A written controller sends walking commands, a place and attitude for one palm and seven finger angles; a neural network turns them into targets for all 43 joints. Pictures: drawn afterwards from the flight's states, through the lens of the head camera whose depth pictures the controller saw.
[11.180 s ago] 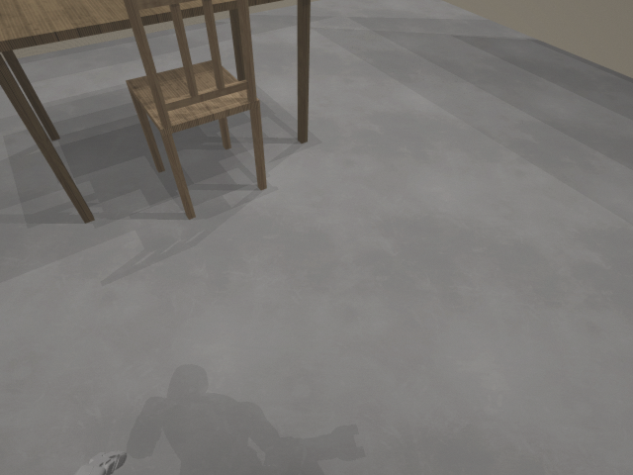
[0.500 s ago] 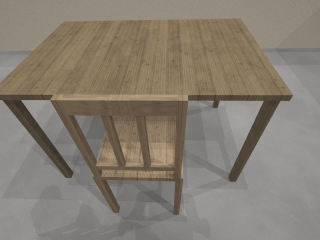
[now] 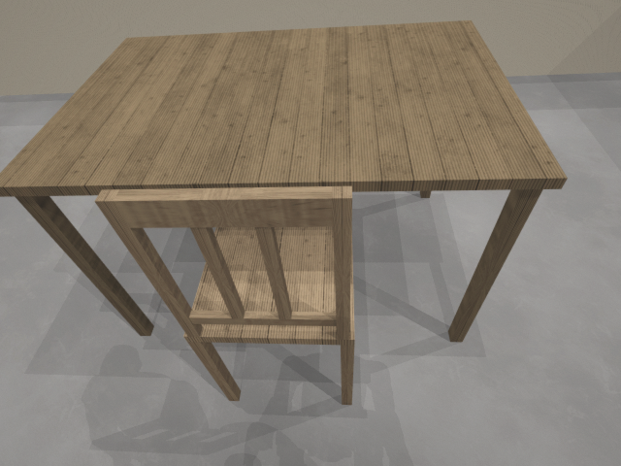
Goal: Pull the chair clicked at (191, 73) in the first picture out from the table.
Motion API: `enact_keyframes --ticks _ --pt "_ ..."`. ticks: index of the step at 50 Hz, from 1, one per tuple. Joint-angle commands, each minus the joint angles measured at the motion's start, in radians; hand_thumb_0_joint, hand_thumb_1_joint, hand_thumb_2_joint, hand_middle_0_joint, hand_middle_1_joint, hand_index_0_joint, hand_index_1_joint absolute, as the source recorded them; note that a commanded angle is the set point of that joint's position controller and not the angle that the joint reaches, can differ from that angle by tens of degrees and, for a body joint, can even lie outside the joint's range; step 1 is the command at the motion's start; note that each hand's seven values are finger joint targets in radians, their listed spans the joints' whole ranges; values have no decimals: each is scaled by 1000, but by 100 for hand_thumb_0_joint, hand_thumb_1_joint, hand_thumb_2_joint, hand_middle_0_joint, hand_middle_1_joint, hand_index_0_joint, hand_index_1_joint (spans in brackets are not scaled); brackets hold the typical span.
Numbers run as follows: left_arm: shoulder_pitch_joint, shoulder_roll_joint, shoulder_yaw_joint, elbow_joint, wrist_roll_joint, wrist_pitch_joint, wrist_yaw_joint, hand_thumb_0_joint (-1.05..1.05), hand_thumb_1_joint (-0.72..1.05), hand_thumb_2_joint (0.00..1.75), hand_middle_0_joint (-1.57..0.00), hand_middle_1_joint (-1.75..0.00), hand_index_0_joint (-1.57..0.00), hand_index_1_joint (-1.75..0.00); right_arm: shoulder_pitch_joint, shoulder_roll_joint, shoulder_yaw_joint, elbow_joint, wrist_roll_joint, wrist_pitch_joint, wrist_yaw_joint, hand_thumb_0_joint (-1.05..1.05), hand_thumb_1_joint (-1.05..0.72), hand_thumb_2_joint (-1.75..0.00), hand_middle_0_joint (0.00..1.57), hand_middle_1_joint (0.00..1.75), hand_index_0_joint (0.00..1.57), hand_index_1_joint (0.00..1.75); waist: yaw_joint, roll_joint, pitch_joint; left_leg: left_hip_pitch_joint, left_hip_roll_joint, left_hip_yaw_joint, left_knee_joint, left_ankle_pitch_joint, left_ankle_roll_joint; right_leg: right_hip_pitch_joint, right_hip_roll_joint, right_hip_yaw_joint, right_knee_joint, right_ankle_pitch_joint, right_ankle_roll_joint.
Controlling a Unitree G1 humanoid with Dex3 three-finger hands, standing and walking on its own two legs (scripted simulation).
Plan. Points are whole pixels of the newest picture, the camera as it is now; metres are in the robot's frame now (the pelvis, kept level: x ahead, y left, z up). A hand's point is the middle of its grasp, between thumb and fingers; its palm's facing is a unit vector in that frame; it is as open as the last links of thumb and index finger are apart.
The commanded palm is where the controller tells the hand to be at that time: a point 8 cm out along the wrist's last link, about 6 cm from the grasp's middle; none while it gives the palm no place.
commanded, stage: look again from close up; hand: left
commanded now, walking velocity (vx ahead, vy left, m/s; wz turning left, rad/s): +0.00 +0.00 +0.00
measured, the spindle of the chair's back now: (221, 275) +0.45 +0.20 -0.08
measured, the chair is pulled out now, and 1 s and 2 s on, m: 0.00 0.00 0.00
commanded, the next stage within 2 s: raise the hand toward the chair's back in 0.68 s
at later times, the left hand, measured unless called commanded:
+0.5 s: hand out of the picture -0.01 +0.16 -0.17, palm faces +0.05 -0.98 -0.21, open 7.3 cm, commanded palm none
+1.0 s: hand (179, 405) +0.20 +0.19 -0.02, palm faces +0.22 -0.97 -0.08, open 7.7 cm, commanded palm +0.11 +0.22 -0.07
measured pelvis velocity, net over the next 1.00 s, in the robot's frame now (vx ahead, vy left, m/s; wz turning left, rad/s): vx -0.01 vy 0.01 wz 0.06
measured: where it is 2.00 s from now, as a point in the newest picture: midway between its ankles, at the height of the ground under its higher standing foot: outside the picture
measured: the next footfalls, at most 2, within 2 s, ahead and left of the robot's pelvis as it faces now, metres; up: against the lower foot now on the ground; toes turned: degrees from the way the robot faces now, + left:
none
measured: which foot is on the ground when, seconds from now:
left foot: down 0.00-1.00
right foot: down 0.00-1.00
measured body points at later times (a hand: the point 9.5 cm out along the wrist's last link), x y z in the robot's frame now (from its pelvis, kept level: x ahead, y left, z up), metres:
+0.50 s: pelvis +0.01 +0.00 +0.00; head +0.02 -0.03 +0.45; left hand -0.01 +0.21 -0.15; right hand -0.01 -0.21 -0.17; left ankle -0.02 +0.12 -0.74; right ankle +0.03 -0.10 -0.74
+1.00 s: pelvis -0.01 +0.01 -0.02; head -0.01 -0.01 +0.43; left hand +0.18 +0.24 -0.01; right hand +0.11 -0.26 -0.13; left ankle -0.02 +0.12 -0.74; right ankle +0.03 -0.10 -0.74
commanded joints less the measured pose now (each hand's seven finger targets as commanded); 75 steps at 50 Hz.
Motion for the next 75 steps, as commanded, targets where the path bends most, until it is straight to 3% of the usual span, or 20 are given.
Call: enact_keyframes --ticks 1,38,39,40,41,42,43,45,47,50,51,53,56,57,60,62,65,69,72,75 --pt "42 118 23 -28 3 -16 6 0 90 90 -20 -30 -20 -30 60 -48 -4 -19 0 -18 -2 0 -90 -90 20 30 20 30 9 -59 44 -62 87 -86 -88 37 24 10 -101 109 -112 7 -43" --pt "92 84 22 10 8 -20 12 0 90 90 -20 -30 -20 -30 53 -19 -6 10 4 -23 -11 0 -90 -90 20 30 20 30 14 -54 45 -46 90 -91 -77 102 23 24 -103 84 -109 97 -36" --pt "190 132 30 47 20 -41 47 0 90 90 -20 -30 -20 -30 -96 -77 -19 -64 9 -35 0 0 -90 -90 20 30 20 30 77 -275 18 -144 115 -47 151 120 -3 109 -153 110 -84 622 9" --pt "-571 310 68 -1467 -212 -273 17 0 88 89 -20 -30 -20 -30 -82 -289 -36 -426 50 -186 -54 0 -90 -90 20 30 20 30 -76 -46 -478 93 5 -34 14 162 38 171 -80 77 -21 325 10" --pt "-430 387 171 -1396 -163 -247 72 0 85 88 -20 -29 -20 -29 -206 -181 -4 -380 60 -265 -91 0 -90 -90 20 30 20 30 -6 99 -369 87 23 23 29 146 37 112 -25 58 -15 139 4" --pt "-156 187 62 -1134 -133 -187 93 0 83 87 -19 -29 -19 -29 -174 -206 -25 -340 26 -307 -87 0 -90 -90 20 30 20 30 -8 154 -334 6 19 8 10 91 20 86 -19 -16 -12 21 -17" --pt "117 -46 -71 -875 -147 -77 98 0 81 86 -19 -29 -19 -29 -165 -140 -13 -332 58 -322 -71 0 -90 -90 20 30 20 30 -7 28 -120 -116 25 -33 7 34 21 -3 -23 -49 -26 -8 -7" --pt "-45 -1 -66 -1135 -195 -139 59 0 76 84 -19 -28 -19 -28 -183 -211 -24 -419 66 -352 -73 0 -90 -90 20 30 20 30 -43 -43 -29 -163 24 -64 67 -76 25 -120 -33 -64 -18 -127 14" --pt "-22 5 -38 -1014 -187 -236 17 0 71 82 -18 -27 -18 -27 -166 -220 -45 -468 40 -373 -65 0 -90 -90 20 30 20 30 -59 -241 31 -284 -5 -60 179 -138 24 -269 -29 -70 4 -293 22" --pt "288 -8 51 -851 -227 -416 -129 0 64 79 -17 -26 -17 -26 -201 -213 -78 -573 17 -377 -24 0 -90 -90 20 30 20 30 48 -423 -34 -496 -14 -42 314 -157 0 -339 -29 -58 131 -381 15" --pt "415 39 116 -822 -234 -472 -187 0 62 78 -17 -26 -17 -26 -223 -215 -89 -607 20 -367 5 0 -90 -90 20 30 20 30 92 -331 -84 -511 -27 -22 340 -130 -13 -295 -28 -45 171 -324 -2" --pt "398 87 146 -886 -236 -588 -303 0 57 76 -17 -25 -17 -25 -274 -230 -102 -687 12 -341 45 0 -90 -90 20 30 20 30 81 -231 -150 -553 -44 -2 425 -78 -21 -274 -33 -46 282 -145 -17" --pt "416 160 220 -886 -177 -578 -326 0 50 73 -16 -24 -16 -24 -298 -209 -110 -743 23 -279 57 0 -90 -90 20 30 20 30 114 -80 -209 -648 -47 15 490 -62 -8 -323 -32 -38 396 -67 -28" --pt "355 119 168 -999 -186 -568 -321 0 48 72 -16 -23 -16 -23 -309 -206 -103 -780 26 -263 57 0 -90 -90 20 30 20 30 104 -56 -230 -665 -43 19 503 -78 -4 -361 -29 -43 429 -84 -27" --pt "186 150 187 -1292 -215 -596 -256 0 41 69 -15 -22 -15 -22 -275 -186 -100 -818 22 -256 46 0 -90 -90 20 30 20 30 79 94 -347 -632 -17 -11 551 -54 3 -438 -12 -43 503 -76 -32" --pt "75 170 170 -1526 -214 -658 -211 0 36 67 -15 -22 -15 -22 -229 -183 -98 -805 8 -253 37 0 -90 -90 20 30 20 30 36 141 -451 -569 4 -50 600 8 9 -492 2 -43 542 -54 -29" --pt "19 116 42 -1578 -201 -715 -226 0 29 64 -14 -20 -14 -20 -207 -190 -70 -752 3 -265 23 0 -90 -90 20 30 20 30 -38 140 -426 -550 25 -91 660 58 13 -619 8 -56 564 -69 -27" --pt "37 106 -23 -1404 -195 -628 -334 0 20 60 -13 -19 -13 -19 -204 -219 -59 -727 22 -284 3 0 -90 -90 20 30 20 30 -88 25 -340 -663 32 -130 674 -121 23 -676 11 -71 541 -194 -12" --pt "187 152 59 -1211 -197 -417 -390 0 13 57 -12 -18 -12 -18 -217 -227 -59 -759 56 -251 -14 0 -90 -90 20 30 20 30 -32 -114 -369 -726 14 -126 615 -188 22 -576 8 -85 506 -231 -4" --pt "231 220 198 -1319 -250 -256 -375 0 6 54 -12 -17 -12 -17 -274 -208 -61 -823 70 -206 -30 0 -90 -90 20 30 20 30 59 -112 -508 -685 -8 -101 557 -108 15 -410 -6 -87 495 -165 1"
